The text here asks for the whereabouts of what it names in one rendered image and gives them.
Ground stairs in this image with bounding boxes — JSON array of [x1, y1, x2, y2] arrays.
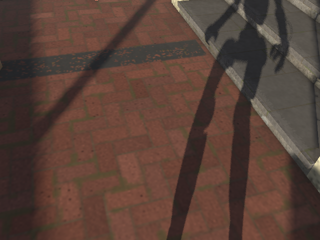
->
[[179, 0, 320, 176]]

